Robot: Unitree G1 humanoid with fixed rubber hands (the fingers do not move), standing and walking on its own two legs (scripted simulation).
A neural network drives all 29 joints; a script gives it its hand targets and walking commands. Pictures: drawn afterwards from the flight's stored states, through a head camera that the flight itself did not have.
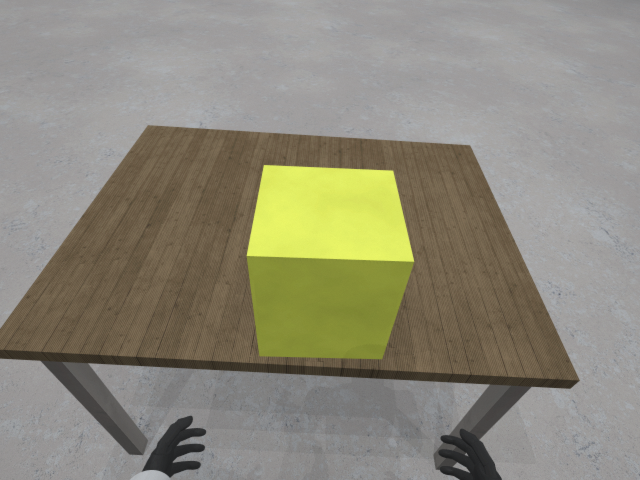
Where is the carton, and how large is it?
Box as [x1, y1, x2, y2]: [247, 165, 413, 358]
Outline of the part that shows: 264,165 247,251 247,262 259,355 381,358 413,263 413,258 393,172 389,170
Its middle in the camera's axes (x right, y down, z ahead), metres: +0.00 +0.04 +0.64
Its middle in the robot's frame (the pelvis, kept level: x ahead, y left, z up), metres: +0.46 +0.01 +0.00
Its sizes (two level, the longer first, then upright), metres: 0.210 0.200 0.250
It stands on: a table, 0.65 m high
